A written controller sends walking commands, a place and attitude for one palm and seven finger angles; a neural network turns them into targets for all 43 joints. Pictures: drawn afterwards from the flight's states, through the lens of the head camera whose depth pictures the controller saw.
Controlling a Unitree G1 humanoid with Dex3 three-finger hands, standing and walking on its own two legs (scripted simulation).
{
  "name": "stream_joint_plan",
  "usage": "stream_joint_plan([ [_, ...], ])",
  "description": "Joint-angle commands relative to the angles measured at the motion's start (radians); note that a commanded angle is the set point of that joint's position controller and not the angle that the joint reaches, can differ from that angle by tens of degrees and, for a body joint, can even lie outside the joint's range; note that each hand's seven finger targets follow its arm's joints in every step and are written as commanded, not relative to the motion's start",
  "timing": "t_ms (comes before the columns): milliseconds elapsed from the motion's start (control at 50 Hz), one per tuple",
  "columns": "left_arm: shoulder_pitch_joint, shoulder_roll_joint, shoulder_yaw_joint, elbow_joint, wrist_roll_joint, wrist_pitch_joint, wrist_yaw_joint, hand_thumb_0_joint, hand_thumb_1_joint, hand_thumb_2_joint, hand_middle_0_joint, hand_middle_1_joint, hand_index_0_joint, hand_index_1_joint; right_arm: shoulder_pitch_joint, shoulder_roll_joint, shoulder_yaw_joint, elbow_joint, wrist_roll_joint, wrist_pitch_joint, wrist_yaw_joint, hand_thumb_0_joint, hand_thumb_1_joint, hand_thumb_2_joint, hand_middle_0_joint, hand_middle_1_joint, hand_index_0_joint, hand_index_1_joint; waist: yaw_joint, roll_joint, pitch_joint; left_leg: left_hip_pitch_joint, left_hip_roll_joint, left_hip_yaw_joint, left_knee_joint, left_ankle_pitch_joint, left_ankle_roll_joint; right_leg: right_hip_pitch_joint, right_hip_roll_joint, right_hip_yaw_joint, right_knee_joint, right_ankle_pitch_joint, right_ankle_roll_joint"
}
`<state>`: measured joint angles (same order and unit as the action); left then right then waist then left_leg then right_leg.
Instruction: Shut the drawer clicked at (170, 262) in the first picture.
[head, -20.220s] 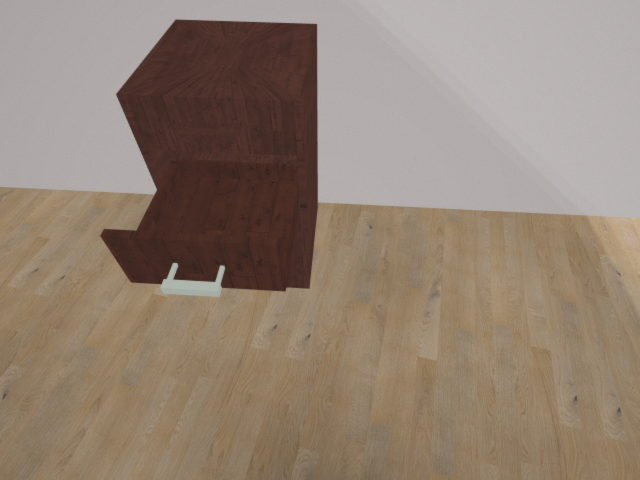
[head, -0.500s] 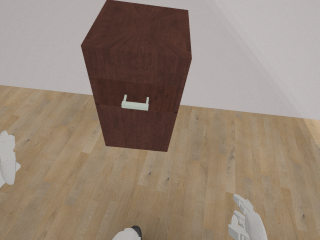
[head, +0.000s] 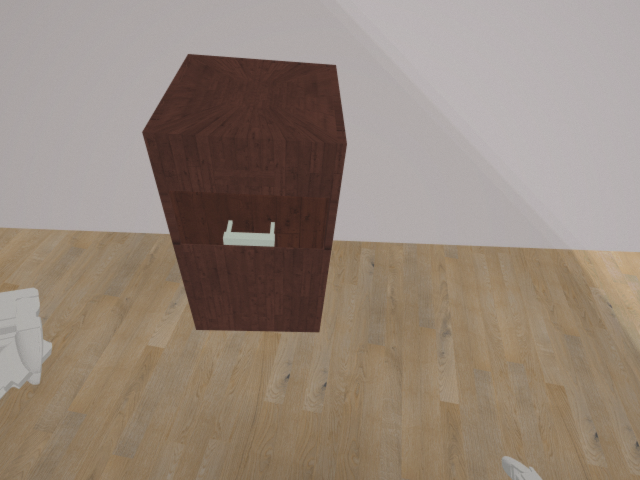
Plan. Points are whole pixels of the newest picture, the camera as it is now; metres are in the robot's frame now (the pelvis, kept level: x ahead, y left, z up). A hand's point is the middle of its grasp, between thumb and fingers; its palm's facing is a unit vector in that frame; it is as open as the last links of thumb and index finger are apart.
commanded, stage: stop stepping back and stand still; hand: left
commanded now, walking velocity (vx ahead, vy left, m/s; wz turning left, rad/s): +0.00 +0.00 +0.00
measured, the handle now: (250, 232) +0.73 +0.20 -0.22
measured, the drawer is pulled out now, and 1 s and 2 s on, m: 0.00 0.00 0.00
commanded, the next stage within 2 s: let the arm hang, fingers relaxed in 0.54 s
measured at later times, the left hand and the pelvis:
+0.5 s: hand (65, 330) +0.20 +0.25 +0.16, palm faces +0.36 -0.84 -0.40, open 3.3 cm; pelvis -0.01 +0.01 +0.02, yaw -1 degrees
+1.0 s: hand out of the picture +0.01 +0.18 -0.16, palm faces +0.08 -0.98 -0.21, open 3.4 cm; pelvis -0.02 -0.02 +0.01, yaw +2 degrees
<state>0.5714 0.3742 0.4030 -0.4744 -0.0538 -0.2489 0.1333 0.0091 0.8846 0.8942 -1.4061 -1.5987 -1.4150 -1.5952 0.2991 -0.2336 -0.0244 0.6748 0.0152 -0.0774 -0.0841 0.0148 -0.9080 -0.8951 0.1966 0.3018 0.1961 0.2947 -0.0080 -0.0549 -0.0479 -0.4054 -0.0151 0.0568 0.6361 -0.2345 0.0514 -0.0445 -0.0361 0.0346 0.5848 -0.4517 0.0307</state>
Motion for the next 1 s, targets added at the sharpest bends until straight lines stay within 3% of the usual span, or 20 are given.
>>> stream_joint_plan([
  [0,-0.133,0.209,0.052,-0.384,0.015,-0.074,0.013,0.000,0.900,0.900,-1.400,-1.600,-1.400,-1.600,-0.124,-0.101,-0.026,-0.196,-0.018,-0.140,0.024,0.000,-0.900,-0.900,0.200,0.300,0.200,0.300,-0.002,0.268,-0.096,0.416,0.257,-0.358,-0.279,0.489,0.073,-0.318,0.044,0.007,0.231,-0.029,-0.024],
  [40,-0.044,0.190,0.071,-0.438,0.012,-0.064,0.015,0.000,0.900,0.900,-1.400,-1.600,-1.400,-1.600,-0.139,-0.099,-0.031,-0.215,-0.013,-0.142,0.040,0.000,-0.900,-0.900,0.200,0.300,0.200,0.300,0.015,0.252,-0.107,0.241,0.238,-0.276,-0.358,0.008,0.066,-0.199,0.032,-0.018,0.151,-0.092,-0.027],
  [80,0.128,0.194,0.115,-0.447,-0.002,-0.051,0.017,0.000,0.900,0.900,-1.400,-1.600,-1.400,-1.600,-0.150,-0.084,-0.019,-0.254,-0.011,-0.135,0.050,0.000,-0.900,-0.900,0.200,0.300,0.200,0.300,0.023,0.288,-0.113,0.148,0.173,-0.181,-0.355,-0.136,0.025,-0.094,0.044,-0.084,-0.041,0.018,-0.038],
  [120,0.214,0.206,0.144,-0.414,-0.008,-0.050,0.013,0.000,0.900,0.900,-1.400,-1.600,-1.400,-1.600,-0.163,-0.073,-0.010,-0.269,-0.011,-0.107,0.049,0.000,-0.900,-0.900,0.200,0.300,0.200,0.300,0.007,0.273,-0.066,-0.007,0.107,-0.095,-0.296,-0.211,-0.012,-0.009,0.024,-0.074,-0.158,0.093,-0.051],
  [180,0.161,0.217,0.166,-0.347,-0.028,-0.049,0.016,0.000,0.900,0.900,-1.400,-1.600,-1.400,-1.600,-0.150,-0.061,-0.018,-0.261,-0.020,-0.055,0.045,0.000,-0.900,-0.900,0.200,0.300,0.200,0.300,-0.022,0.027,0.009,0.045,0.039,-0.052,0.013,-0.148,-0.067,-0.259,-0.176,0.190,-0.378,-0.148,-0.154],
  [200,0.137,0.191,0.147,-0.306,-0.031,-0.038,0.019,0.000,0.900,0.900,-1.400,-1.600,-1.400,-1.600,-0.136,-0.063,-0.029,-0.242,-0.006,-0.044,0.039,0.000,-0.900,-0.900,0.200,0.300,0.200,0.300,-0.026,-0.070,0.049,0.081,0.040,-0.069,0.116,-0.117,-0.068,-0.365,-0.220,0.238,-0.409,-0.207,-0.184],
  [220,0.123,0.160,0.122,-0.265,-0.028,-0.027,0.024,0.000,0.900,0.900,-1.400,-1.600,-1.400,-1.600,-0.140,-0.061,-0.029,-0.231,0.000,-0.034,0.034,0.000,-0.900,-0.900,0.200,0.300,0.200,0.300,-0.029,-0.107,0.078,0.095,0.051,-0.075,0.129,-0.077,-0.062,-0.393,-0.221,0.206,-0.396,-0.142,-0.187],
  [260,0.073,0.130,0.087,-0.228,-0.022,-0.017,0.029,0.000,0.900,0.900,-1.400,-1.600,-1.400,-1.600,-0.148,-0.062,-0.013,-0.221,0.003,-0.044,0.021,0.000,-0.900,-0.900,0.200,0.300,0.200,0.300,-0.042,-0.068,0.060,0.154,0.067,-0.072,-0.109,0.031,-0.036,-0.291,-0.123,0.063,-0.264,0.148,-0.115],
  [280,0.043,0.141,0.085,-0.216,-0.014,-0.019,0.029,0.000,0.900,0.900,-1.400,-1.600,-1.400,-1.600,-0.153,-0.076,-0.012,-0.212,0.006,-0.056,0.011,0.000,-0.900,-0.900,0.200,0.300,0.200,0.300,-0.033,0.012,0.062,0.201,0.086,-0.101,-0.207,0.121,-0.027,-0.269,-0.050,-0.004,-0.179,0.252,-0.064],
  [320,-0.012,0.143,0.056,-0.212,-0.003,-0.024,0.022,0.000,0.900,0.900,-1.400,-1.600,-1.400,-1.600,-0.156,-0.105,-0.016,-0.215,0.001,-0.076,-0.005,0.000,-0.900,-0.900,0.200,0.300,0.200,0.300,-0.008,0.127,0.031,0.223,0.175,-0.220,-0.276,0.249,0.017,-0.217,0.025,-0.052,-0.089,0.275,-0.011],
  [360,-0.092,0.153,0.032,-0.274,0.010,-0.034,0.013,0.000,0.900,0.900,-1.400,-1.600,-1.400,-1.600,-0.176,-0.087,-0.002,-0.210,-0.015,-0.099,-0.010,0.000,-0.900,-0.900,0.200,0.300,0.200,0.300,-0.006,0.254,0.030,0.246,0.202,-0.299,-0.359,0.203,0.018,-0.242,0.028,-0.049,-0.034,0.153,-0.011],
  [400,-0.092,0.141,0.016,-0.314,0.021,-0.035,0.014,0.000,0.900,0.900,-1.400,-1.600,-1.400,-1.600,-0.163,-0.083,-0.002,-0.203,-0.018,-0.116,-0.003,0.000,-0.900,-0.900,0.200,0.300,0.200,0.300,0.000,0.213,-0.006,0.264,0.210,-0.291,-0.366,0.180,0.025,-0.215,0.025,-0.039,-0.037,0.092,-0.012],
  [480,0.070,0.177,0.066,-0.402,0.017,-0.034,0.022,0.000,0.900,0.900,-1.400,-1.600,-1.400,-1.600,-0.167,-0.081,0.000,-0.227,-0.014,-0.129,0.017,0.000,-0.900,-0.900,0.200,0.300,0.200,0.300,0.014,0.183,-0.097,0.229,0.140,-0.190,-0.301,0.163,0.006,-0.070,0.012,-0.038,-0.174,0.247,-0.024],
  [600,0.193,0.179,0.133,-0.301,-0.017,-0.039,0.021,0.000,0.900,0.900,-1.400,-1.600,-1.400,-1.600,-0.177,-0.064,-0.010,-0.230,-0.007,-0.071,0.024,0.000,-0.900,-0.900,0.200,0.300,0.200,0.300,-0.006,0.113,-0.065,0.175,0.086,-0.115,-0.196,0.184,-0.026,-0.078,-0.038,0.023,-0.237,0.365,-0.055],
  [620,-0.044,0.052,-0.298,0.548,0.107,0.124,-0.122,0.000,0.900,0.900,-1.400,-1.600,-1.400,-1.600,-0.223,-0.253,-0.069,0.022,-0.003,-0.109,0.100,0.000,-0.900,-0.900,0.200,0.300,0.200,0.300,-0.026,0.113,-0.019,0.112,0.095,-0.117,0.007,0.367,-0.020,-0.209,-0.125,-0.017,-0.068,0.627,-0.070],
  [660,-0.063,-0.006,-0.293,0.555,0.093,0.217,-0.133,0.000,0.900,0.900,-1.320,-1.513,-1.320,-1.513,-0.117,-0.153,-0.069,0.004,-0.005,-0.046,0.093,0.000,-0.900,-0.900,0.200,0.300,0.200,0.300,-0.027,0.051,-0.085,0.203,0.102,-0.119,0.000,0.362,-0.027,-0.241,-0.099,0.008,-0.085,0.559,-0.055],
  [700,-0.132,-0.005,-0.305,0.639,0.089,0.222,-0.135,0.000,0.900,0.900,-1.240,-1.427,-1.240,-1.427,-0.112,-0.150,-0.043,0.010,-0.016,-0.011,0.089,0.000,-0.900,-0.900,0.200,0.300,0.200,0.300,-0.006,-0.074,-0.067,0.142,0.111,-0.158,-0.032,0.308,0.004,-0.232,-0.070,-0.014,-0.072,0.412,-0.061],
  [760,-0.230,-0.002,-0.316,0.811,0.093,0.237,-0.128,0.000,0.900,0.900,-1.120,-1.297,-1.120,-1.297,-0.129,-0.145,-0.034,0.030,-0.036,0.020,0.083,0.000,-0.900,-0.900,0.200,0.300,0.200,0.300,-0.003,-0.206,-0.015,0.114,0.092,-0.167,-0.047,0.310,0.014,-0.216,-0.069,-0.002,-0.076,0.428,-0.079],
  [900,-0.243,-0.021,-0.353,1.204,0.071,0.258,-0.114,0.000,0.900,0.900,-0.840,-0.993,-0.840,-0.993,-0.127,-0.099,-0.007,0.153,-0.041,0.074,0.070,0.000,-0.900,-0.900,0.200,0.300,0.200,0.300,0.013,0.181,0.094,0.108,0.075,-0.185,-0.190,0.116,0.003,-0.196,-0.049,0.026,-0.184,0.168,-0.082],
  [980,-0.210,-0.056,-0.352,1.346,0.067,0.249,-0.113,0.000,0.900,0.900,-0.680,-0.820,-0.680,-0.820,-0.070,-0.067,-0.009,0.219,-0.039,0.084,0.059,0.000,-0.900,-0.900,0.200,0.300,0.200,0.300,0.008,0.239,0.049,0.153,0.081,-0.192,-0.203,0.048,0.000,-0.165,-0.051,0.029,-0.236,0.151,-0.095],
])
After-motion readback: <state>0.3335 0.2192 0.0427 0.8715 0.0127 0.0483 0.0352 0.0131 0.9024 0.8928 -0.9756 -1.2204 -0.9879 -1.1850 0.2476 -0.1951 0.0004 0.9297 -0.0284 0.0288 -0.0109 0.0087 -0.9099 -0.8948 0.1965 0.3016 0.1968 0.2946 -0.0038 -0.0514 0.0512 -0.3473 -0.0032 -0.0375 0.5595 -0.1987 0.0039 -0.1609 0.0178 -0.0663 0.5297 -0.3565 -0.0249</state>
